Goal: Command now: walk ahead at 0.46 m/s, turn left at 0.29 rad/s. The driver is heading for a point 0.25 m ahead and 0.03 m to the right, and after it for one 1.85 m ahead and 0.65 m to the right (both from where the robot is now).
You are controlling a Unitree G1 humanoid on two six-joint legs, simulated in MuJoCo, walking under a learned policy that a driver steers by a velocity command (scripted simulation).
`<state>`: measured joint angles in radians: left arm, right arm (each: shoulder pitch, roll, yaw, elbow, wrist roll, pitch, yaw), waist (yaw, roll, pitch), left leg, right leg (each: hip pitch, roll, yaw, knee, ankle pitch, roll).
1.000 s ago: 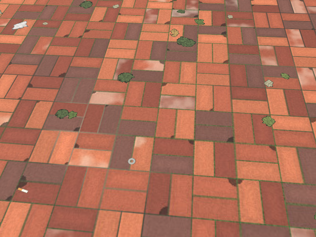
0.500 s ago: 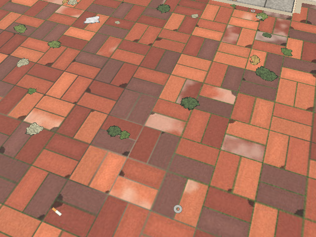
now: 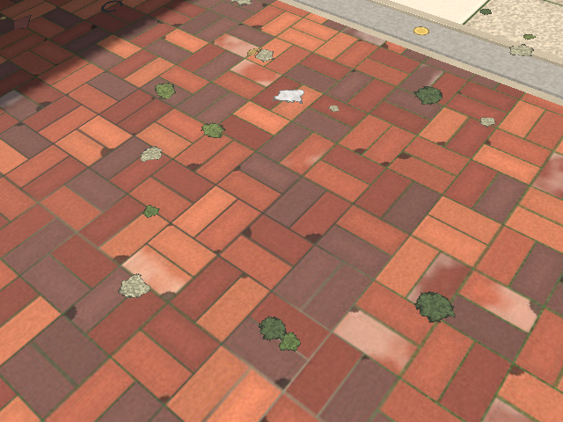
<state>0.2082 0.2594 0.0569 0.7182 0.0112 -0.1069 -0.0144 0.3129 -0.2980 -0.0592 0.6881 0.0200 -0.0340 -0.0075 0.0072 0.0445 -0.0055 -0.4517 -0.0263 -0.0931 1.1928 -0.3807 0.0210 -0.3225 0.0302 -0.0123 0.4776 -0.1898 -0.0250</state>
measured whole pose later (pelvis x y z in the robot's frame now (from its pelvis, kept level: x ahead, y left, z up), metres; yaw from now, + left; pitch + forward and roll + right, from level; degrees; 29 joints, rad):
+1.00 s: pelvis +0.15 -0.02 +0.01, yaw -28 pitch +3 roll +3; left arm 0.20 0.30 0.06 0.62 0.00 0.03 0.03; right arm 0.10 -0.30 -0.09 0.74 0.00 0.01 -0.03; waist 0.01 0.01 0.03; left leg -0.49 -0.02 -0.08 0.86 -0.33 -0.08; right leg -0.32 0.07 0.13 0.48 -0.19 -0.06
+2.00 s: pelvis +0.18 +0.06 +0.00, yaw -10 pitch +2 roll -2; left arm 0.13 0.32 0.09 0.68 0.00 0.03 0.04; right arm 0.21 -0.28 -0.05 0.61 -0.01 0.02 -0.01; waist -0.01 -0.04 0.05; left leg -0.30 -0.04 -0.04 0.51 -0.24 0.06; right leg -0.56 -0.01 0.03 1.14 -0.39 0.08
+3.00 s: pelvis +0.19 +0.09 +0.01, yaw -36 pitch +1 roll +0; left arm 0.12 0.27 0.06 0.64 0.00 0.06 0.02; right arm 0.21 -0.27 -0.06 0.69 0.00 0.01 -0.01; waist -0.05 -0.01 0.06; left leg -0.20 0.03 0.16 0.43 -0.24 0.04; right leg -0.34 -0.05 0.03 0.67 -0.36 0.08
